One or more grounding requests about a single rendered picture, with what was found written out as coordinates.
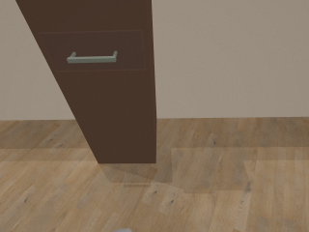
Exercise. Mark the handle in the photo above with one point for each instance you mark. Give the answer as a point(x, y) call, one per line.
point(92, 59)

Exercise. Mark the cabinet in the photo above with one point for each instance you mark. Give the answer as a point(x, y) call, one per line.
point(115, 109)

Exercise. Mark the drawer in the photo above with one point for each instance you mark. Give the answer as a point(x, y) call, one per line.
point(129, 45)

